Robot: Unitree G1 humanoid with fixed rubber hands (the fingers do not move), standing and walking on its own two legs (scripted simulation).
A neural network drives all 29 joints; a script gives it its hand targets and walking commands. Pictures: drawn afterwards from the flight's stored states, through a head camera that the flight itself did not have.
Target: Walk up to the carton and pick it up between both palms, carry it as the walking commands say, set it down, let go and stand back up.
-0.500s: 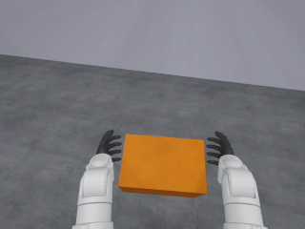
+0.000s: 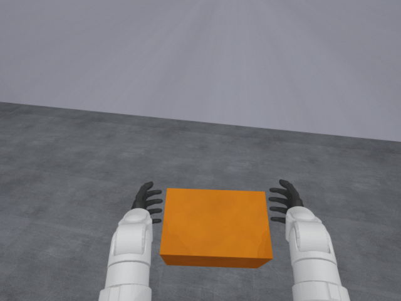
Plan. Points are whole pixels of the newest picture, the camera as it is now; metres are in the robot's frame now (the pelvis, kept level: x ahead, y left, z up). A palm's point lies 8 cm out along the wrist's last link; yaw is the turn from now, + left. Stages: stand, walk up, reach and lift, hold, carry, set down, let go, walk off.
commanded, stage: hold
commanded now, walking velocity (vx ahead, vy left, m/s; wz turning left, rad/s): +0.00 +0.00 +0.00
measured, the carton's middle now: (213, 229) +0.33 +0.01 -0.04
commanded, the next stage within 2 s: set down in 0.06 s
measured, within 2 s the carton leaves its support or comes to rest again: neither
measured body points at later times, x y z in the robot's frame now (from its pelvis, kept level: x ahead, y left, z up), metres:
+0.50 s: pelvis +0.01 +0.00 +0.00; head -0.02 +0.00 +0.45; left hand +0.33 +0.17 +0.03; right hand +0.35 -0.16 +0.03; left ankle +0.07 +0.08 -0.73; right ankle +0.05 -0.11 -0.73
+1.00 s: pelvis +0.01 -0.01 -0.02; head +0.13 -0.01 +0.41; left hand +0.33 +0.16 -0.08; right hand +0.34 -0.16 -0.09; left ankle +0.07 +0.08 -0.73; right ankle +0.05 -0.11 -0.73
